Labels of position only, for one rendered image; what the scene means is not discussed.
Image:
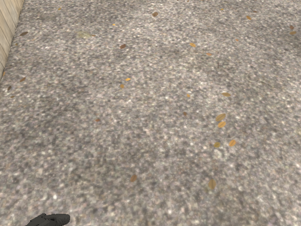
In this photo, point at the left robot hand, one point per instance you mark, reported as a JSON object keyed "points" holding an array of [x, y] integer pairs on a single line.
{"points": [[50, 220]]}

